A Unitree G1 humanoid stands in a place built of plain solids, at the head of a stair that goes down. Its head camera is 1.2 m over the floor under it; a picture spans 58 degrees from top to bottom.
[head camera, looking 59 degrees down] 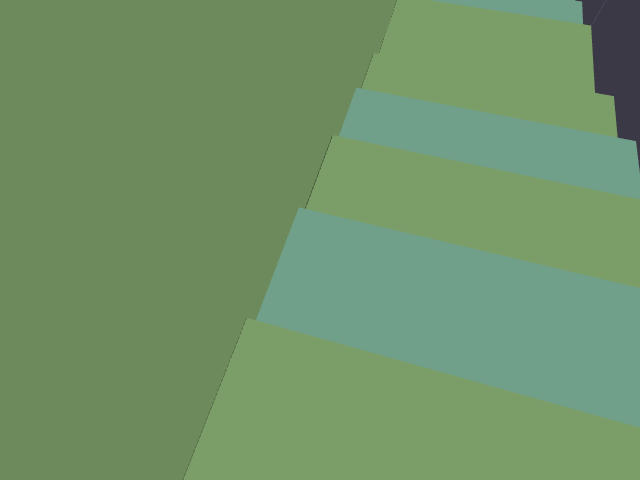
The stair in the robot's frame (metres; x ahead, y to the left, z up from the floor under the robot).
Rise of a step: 0.12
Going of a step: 0.49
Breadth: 1.39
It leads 16 degrees to the right of straight ahead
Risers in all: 5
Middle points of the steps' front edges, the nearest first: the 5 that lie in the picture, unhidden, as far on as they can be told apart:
0.27 -0.45 0.00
0.74 -0.59 -0.11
1.21 -0.72 -0.21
1.68 -0.86 -0.34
2.15 -0.99 -0.48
